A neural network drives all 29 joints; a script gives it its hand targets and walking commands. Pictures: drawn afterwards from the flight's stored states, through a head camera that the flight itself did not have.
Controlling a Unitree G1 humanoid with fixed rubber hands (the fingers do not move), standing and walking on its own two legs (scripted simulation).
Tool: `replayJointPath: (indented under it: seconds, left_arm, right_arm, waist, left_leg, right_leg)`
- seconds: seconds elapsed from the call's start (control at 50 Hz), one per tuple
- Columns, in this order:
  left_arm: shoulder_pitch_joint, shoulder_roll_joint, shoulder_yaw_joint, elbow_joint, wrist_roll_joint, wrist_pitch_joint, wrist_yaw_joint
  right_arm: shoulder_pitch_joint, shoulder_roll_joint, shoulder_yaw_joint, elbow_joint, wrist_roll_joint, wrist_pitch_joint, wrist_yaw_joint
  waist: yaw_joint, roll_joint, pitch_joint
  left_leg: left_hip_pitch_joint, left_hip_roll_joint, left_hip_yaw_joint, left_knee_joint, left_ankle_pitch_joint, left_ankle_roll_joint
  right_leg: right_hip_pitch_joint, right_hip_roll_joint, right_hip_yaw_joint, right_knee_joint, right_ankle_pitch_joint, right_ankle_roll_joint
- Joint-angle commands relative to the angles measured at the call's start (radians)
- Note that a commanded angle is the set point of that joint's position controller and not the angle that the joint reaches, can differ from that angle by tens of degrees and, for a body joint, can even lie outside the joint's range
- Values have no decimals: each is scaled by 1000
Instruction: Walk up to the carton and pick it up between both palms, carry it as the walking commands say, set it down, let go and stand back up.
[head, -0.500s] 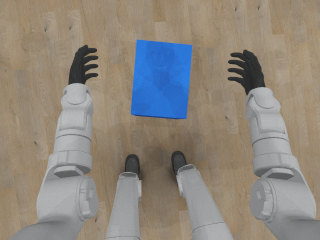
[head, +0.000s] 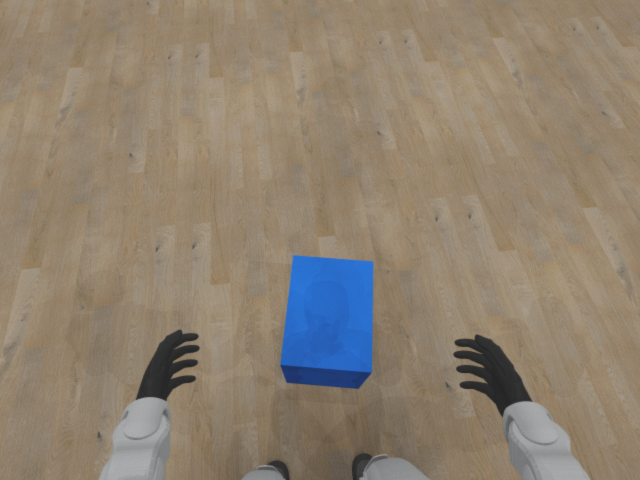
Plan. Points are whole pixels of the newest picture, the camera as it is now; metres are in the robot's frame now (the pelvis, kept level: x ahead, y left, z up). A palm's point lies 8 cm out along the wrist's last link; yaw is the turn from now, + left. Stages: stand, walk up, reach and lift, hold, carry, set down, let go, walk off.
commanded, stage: let go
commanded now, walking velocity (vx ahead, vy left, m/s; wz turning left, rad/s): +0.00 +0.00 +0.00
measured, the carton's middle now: (327, 325) +0.45 -0.05 -0.62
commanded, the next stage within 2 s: stand in 0.60 s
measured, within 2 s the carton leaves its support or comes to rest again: neither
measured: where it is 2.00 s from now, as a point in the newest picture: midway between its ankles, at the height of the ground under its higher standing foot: outside the picture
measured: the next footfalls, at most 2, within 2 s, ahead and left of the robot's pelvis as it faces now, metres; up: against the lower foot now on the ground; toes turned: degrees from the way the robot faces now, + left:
none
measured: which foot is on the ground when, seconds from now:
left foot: down 0.00-1.00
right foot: down 0.00-1.00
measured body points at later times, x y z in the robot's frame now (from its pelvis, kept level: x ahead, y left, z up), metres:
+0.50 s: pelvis +0.01 +0.00 +0.01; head +0.01 +0.00 +0.46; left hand +0.18 +0.23 -0.07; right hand +0.18 -0.23 -0.06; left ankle -0.01 +0.13 -0.73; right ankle -0.01 -0.13 -0.73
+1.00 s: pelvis +0.02 -0.01 +0.00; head +0.03 -0.02 +0.45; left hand +0.15 +0.29 -0.09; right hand +0.16 -0.30 -0.10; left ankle -0.01 +0.13 -0.73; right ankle -0.01 -0.13 -0.73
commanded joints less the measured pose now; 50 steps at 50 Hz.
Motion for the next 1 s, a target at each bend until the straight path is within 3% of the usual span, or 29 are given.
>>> replayJointPath:
  seconds: [0.0, 0.08, 0.16, 0.28, 0.4, 0.58, 0.6, 0.66, 0.7, 0.84, 0.98]
  left_arm:
    - [59, 84, -6, -127, -18, -27, -5]
    - [128, 90, -28, -169, -29, -16, -20]
    - [183, 95, -38, -194, -42, 19, -37]
    - [200, 100, -59, -222, -51, 76, -54]
    - [205, 109, -51, -230, -34, 108, -55]
    - [208, 123, -71, -188, -74, 96, -31]
    - [231, 250, -13, -75, -6, 62, 7]
    - [222, 263, -20, -24, 11, 26, 27]
    - [185, 247, -28, -3, 6, 15, 28]
    - [188, 274, -31, 75, -4, -5, 30]
    - [188, 300, -36, 140, -8, -9, 37]
  right_arm:
    - [52, -108, -18, -119, 2, -24, -9]
    - [90, -121, -27, -127, -5, -13, -5]
    - [109, -121, -22, -129, -12, 20, 2]
    - [100, -124, -24, -134, -22, 78, 6]
    - [100, -121, -30, -154, -32, 124, -1]
    - [97, -116, 4, -181, -41, 216, -52]
    - [59, -245, -31, -59, -36, 137, -93]
    - [71, -220, -22, -5, -46, 53, -105]
    - [67, -231, -23, 39, -46, 28, -98]
    - [75, -279, -17, 137, -44, 1, -101]
    - [78, -308, -9, 203, -40, -8, -107]
  waist:
    - [17, 33, -273]
    - [36, 66, -170]
    - [49, 67, -75]
    - [42, 46, 47]
    - [32, 28, 81]
    - [58, 42, 63]
    - [82, 102, 59]
    - [64, 16, 21]
    - [56, 19, -2]
    - [58, 11, -66]
    - [58, 19, -62]
  left_leg:
    - [332, -35, 83, -86, 310, 2]
    - [416, -23, 74, -130, 347, -7]
    - [437, -9, 73, -172, 271, -13]
    - [422, -4, 78, -195, 161, -15]
    - [442, -17, 82, -179, 166, -9]
    - [433, -17, 110, -108, 200, -1]
    - [258, 27, 54, -76, 115, -14]
    - [326, 36, 29, -58, 31, -5]
    - [343, 45, 12, -57, 50, 1]
    - [369, 70, -12, -51, 231, 16]
    - [382, 79, -24, -64, 301, 20]
  right_leg:
    - [229, 23, -111, -94, 370, 27]
    - [255, 31, -122, -138, 286, 20]
    - [304, 28, -124, -162, 196, 10]
    - [361, 33, -125, -163, 131, 1]
    - [378, 42, -107, -164, 123, 2]
    - [345, 66, -55, -102, 170, 16]
    - [282, -38, -38, -113, 166, 18]
    - [208, -69, 28, -149, 53, -15]
    - [199, -68, 35, -146, 36, -24]
    - [276, -72, 25, -102, 260, -24]
    - [310, -80, 28, -105, 323, -25]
